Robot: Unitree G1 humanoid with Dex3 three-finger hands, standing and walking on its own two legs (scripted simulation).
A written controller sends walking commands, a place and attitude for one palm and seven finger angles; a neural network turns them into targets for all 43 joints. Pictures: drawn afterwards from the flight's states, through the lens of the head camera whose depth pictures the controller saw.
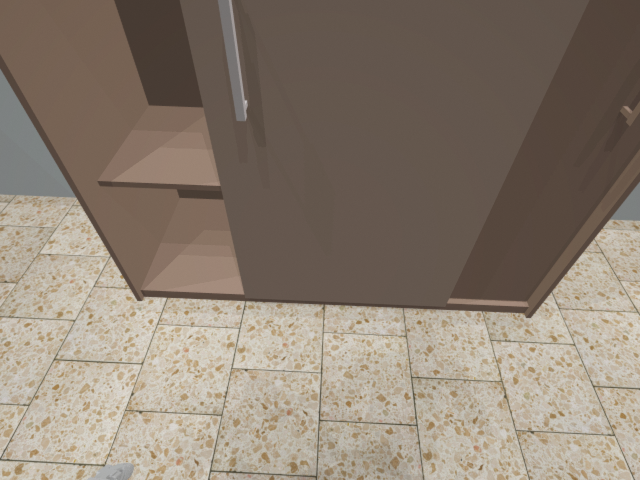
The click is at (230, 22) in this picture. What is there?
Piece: wardrobe's sliding door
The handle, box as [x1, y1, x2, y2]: [218, 0, 247, 120]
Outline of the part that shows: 218,0 236,119 245,120 245,109 247,103 243,97 231,1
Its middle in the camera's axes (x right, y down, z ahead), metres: -0.17 -0.36 +0.74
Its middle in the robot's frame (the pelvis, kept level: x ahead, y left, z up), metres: +0.80 +0.22 +0.17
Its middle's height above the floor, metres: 0.94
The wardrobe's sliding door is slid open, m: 0.39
